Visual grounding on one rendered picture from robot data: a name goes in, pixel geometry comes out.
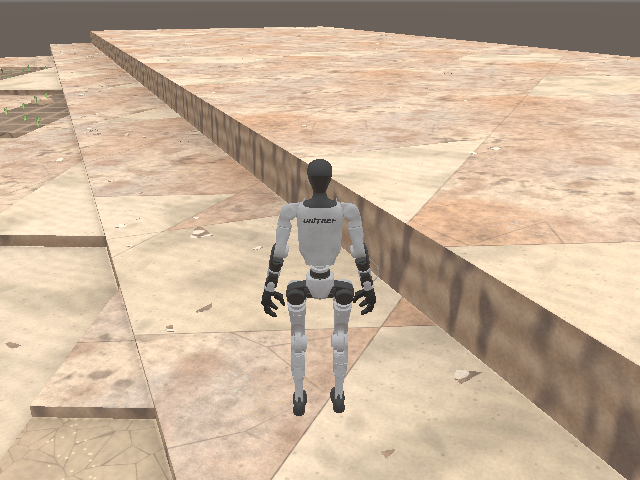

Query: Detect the robot left forearm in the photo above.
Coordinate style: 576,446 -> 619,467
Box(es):
264,243 -> 284,292

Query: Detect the left robot upper arm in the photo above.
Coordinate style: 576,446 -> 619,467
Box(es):
273,202 -> 299,258

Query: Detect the robot right forearm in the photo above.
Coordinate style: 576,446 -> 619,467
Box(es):
355,243 -> 374,291

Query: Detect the right robot hand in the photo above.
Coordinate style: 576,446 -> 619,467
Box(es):
353,287 -> 376,315

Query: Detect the left robot hand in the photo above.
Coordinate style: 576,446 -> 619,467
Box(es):
261,289 -> 285,317

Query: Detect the robot right thigh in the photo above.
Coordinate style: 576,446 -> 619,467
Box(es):
331,279 -> 354,352

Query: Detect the right robot upper arm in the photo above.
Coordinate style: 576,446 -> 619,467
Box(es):
341,202 -> 366,258

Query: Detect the robot head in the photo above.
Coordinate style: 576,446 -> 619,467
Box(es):
303,159 -> 337,208

